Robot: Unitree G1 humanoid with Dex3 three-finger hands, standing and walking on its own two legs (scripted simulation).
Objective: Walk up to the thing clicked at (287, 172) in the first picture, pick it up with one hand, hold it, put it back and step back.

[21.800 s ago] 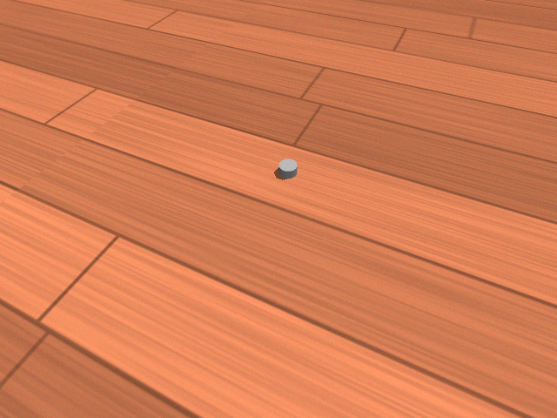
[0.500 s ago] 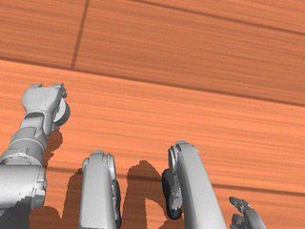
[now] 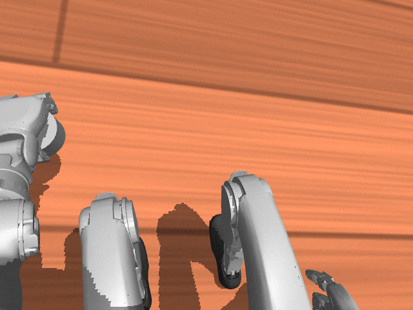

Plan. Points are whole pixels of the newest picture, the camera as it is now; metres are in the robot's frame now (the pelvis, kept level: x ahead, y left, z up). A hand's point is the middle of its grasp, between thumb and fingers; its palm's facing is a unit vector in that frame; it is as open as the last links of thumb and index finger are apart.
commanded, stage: crouch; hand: left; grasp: from above
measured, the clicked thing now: (35, 132) +0.46 +0.29 -0.20
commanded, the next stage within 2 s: lower in 0.30 s
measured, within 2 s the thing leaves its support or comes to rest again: neither
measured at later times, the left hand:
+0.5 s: hand (42, 135) +0.46 +0.29 -0.22, palm faces -0.47 -0.05 -0.88, open 11.4 cm
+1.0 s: hand (57, 138) +0.47 +0.28 -0.28, palm faces -0.47 -0.08 -0.88, open 11.4 cm
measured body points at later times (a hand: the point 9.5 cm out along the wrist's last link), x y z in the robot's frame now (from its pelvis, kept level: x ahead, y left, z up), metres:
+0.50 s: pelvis +0.00 +0.00 -0.04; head +0.26 +0.06 +0.33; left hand +0.48 +0.29 -0.17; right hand +0.03 -0.28 -0.14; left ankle +0.07 +0.12 -0.35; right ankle +0.10 -0.13 -0.35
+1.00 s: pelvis +0.00 +0.00 -0.07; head +0.28 +0.07 +0.28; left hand +0.49 +0.28 -0.23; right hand +0.02 -0.27 -0.16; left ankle +0.07 +0.12 -0.35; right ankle +0.10 -0.13 -0.35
